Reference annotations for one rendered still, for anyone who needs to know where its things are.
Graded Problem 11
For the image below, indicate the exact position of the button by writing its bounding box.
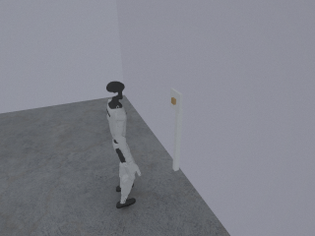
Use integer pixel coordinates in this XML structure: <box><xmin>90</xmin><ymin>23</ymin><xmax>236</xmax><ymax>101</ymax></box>
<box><xmin>171</xmin><ymin>97</ymin><xmax>176</xmax><ymax>105</ymax></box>

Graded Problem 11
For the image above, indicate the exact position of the robot right hand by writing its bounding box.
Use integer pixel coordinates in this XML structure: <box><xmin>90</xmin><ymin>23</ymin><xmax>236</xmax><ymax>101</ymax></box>
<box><xmin>128</xmin><ymin>162</ymin><xmax>142</xmax><ymax>180</ymax></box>

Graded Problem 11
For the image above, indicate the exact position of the robot head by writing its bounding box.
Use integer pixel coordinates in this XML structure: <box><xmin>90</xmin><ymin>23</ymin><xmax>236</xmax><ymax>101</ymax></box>
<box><xmin>106</xmin><ymin>81</ymin><xmax>125</xmax><ymax>109</ymax></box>

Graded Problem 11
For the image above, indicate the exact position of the right robot upper arm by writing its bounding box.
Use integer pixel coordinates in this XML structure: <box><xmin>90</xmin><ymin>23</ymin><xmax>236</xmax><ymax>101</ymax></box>
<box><xmin>114</xmin><ymin>109</ymin><xmax>126</xmax><ymax>144</ymax></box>

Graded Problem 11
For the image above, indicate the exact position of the left robot foot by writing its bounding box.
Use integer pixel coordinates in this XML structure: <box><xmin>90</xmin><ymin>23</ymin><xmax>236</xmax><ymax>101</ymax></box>
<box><xmin>116</xmin><ymin>184</ymin><xmax>134</xmax><ymax>192</ymax></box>

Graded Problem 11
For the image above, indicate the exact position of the panel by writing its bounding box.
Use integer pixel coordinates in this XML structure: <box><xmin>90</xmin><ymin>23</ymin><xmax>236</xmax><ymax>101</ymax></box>
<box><xmin>169</xmin><ymin>88</ymin><xmax>183</xmax><ymax>171</ymax></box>

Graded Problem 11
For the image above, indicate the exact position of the right robot forearm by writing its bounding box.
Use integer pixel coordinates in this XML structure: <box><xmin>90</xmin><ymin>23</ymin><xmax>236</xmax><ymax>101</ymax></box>
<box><xmin>118</xmin><ymin>137</ymin><xmax>134</xmax><ymax>165</ymax></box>

